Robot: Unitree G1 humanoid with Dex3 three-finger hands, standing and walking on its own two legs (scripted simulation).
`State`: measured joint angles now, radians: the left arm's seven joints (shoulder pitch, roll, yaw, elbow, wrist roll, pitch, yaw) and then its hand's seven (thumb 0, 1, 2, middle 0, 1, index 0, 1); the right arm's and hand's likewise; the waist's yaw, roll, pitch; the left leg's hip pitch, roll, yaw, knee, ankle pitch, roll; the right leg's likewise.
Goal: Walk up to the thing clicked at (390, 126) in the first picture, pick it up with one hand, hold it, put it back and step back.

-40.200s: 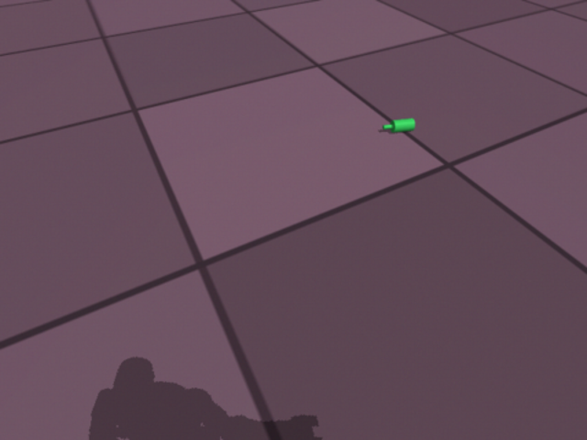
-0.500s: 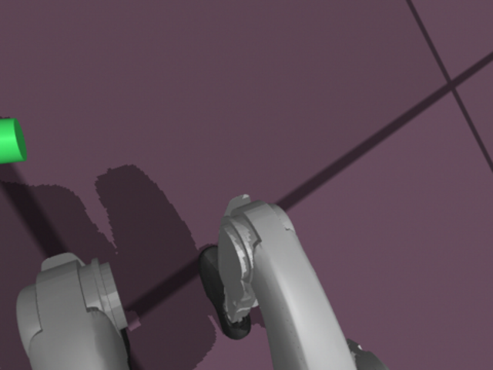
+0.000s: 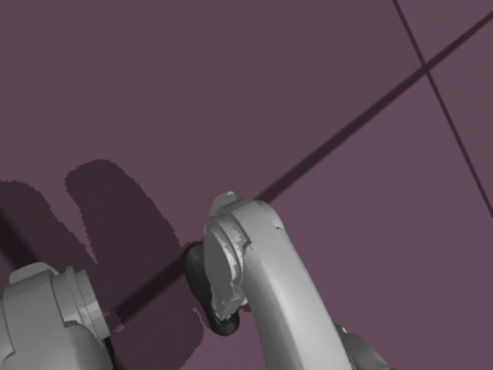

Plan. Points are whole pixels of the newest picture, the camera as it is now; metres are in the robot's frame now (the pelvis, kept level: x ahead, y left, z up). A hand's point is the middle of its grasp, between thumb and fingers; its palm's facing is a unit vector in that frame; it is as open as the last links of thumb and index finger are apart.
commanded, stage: rest palm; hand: left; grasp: from above
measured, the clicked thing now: out of the picture +0.50 +0.32 -0.28
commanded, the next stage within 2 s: close in 0.80 s
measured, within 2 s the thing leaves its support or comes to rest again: neither
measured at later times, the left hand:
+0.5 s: hand out of the picture +0.48 +0.28 -0.25, palm faces -0.47 -0.08 -0.88, open 13.2 cm
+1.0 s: hand out of the picture +0.47 +0.29 -0.26, palm faces -0.49 -0.10 -0.86, open 12.3 cm
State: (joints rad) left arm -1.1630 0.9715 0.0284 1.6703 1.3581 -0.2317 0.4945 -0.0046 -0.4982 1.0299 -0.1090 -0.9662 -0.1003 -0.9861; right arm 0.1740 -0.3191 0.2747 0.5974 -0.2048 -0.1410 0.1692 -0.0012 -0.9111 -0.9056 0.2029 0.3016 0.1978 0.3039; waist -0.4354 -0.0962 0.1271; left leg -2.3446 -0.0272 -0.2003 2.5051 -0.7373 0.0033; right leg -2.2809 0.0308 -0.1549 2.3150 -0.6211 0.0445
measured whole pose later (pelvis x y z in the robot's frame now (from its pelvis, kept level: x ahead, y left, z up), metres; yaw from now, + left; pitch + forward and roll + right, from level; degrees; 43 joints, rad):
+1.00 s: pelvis +0.00 +0.00 +0.00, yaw -2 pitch +30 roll -15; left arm -1.13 1.03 0.06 1.67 1.33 -0.24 0.52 0.00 -0.27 0.92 -0.25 -0.95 -0.26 -0.95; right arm 0.16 -0.37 0.31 0.56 -0.22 -0.18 0.20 0.00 -0.92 -0.91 0.20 0.30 0.20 0.30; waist -0.43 -0.13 0.19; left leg -2.33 -0.03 -0.23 2.52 -0.73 0.01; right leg -2.25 0.04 -0.18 2.30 -0.61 0.05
